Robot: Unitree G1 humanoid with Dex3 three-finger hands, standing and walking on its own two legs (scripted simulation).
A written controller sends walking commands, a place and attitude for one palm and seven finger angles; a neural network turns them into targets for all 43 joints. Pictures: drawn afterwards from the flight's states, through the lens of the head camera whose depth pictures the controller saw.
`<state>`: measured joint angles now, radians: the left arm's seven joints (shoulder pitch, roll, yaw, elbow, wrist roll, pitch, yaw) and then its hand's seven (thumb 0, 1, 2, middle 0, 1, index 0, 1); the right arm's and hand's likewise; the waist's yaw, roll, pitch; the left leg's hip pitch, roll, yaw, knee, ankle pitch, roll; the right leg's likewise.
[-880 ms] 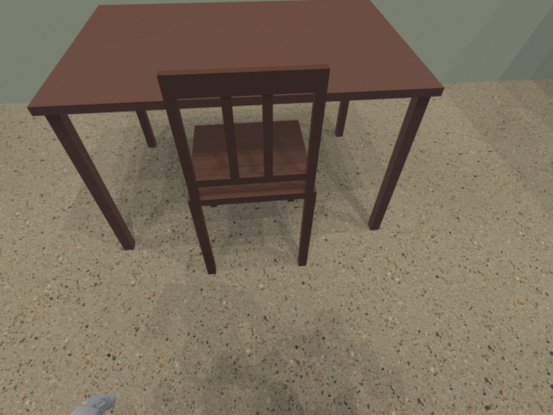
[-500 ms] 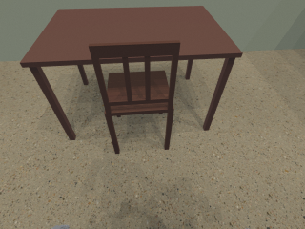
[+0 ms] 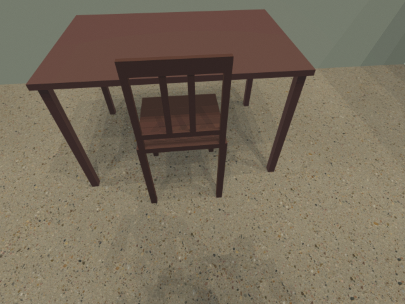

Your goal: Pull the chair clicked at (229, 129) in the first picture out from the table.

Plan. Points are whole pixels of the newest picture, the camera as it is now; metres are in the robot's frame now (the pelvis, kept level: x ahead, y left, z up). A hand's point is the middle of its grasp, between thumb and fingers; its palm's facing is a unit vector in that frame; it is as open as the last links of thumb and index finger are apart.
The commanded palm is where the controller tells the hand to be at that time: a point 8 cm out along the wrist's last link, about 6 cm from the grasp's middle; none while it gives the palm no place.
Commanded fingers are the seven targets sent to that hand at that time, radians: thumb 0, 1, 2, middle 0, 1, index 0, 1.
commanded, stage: stand and wait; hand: left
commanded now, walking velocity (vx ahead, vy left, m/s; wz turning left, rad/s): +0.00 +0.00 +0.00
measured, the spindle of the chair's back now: (166, 106) +0.82 +0.19 -0.10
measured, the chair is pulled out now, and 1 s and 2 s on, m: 0.00 0.00 0.00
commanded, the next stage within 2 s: look at it before walking up in 0.10 s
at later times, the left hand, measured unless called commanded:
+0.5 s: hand out of the picture +0.07 +0.25 -0.16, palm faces -0.03 -0.95 -0.32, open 7.4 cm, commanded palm none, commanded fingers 0.00 0.90 0.90 -0.20 -0.30 -0.20 -0.30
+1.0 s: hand out of the picture +0.08 +0.25 -0.16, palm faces +0.01 -0.94 -0.33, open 7.4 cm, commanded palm none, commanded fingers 0.00 0.90 0.90 -0.20 -0.30 -0.20 -0.30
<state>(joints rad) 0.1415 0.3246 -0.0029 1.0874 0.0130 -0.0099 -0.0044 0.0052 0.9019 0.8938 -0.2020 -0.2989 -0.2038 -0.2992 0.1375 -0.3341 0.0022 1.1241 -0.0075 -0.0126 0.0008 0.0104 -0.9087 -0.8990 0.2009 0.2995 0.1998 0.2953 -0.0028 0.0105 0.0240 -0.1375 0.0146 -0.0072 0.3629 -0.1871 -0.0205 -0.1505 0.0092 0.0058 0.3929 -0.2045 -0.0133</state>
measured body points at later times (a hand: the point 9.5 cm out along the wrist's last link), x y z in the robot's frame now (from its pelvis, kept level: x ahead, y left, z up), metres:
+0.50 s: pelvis +0.00 +0.00 +0.00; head +0.00 +0.00 +0.45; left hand +0.07 +0.30 -0.13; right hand +0.06 -0.29 -0.14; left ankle +0.01 +0.13 -0.75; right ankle +0.01 -0.11 -0.75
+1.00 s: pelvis +0.00 +0.01 +0.00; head +0.01 +0.01 +0.45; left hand +0.08 +0.30 -0.13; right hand +0.09 -0.28 -0.14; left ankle +0.01 +0.13 -0.75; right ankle +0.01 -0.11 -0.75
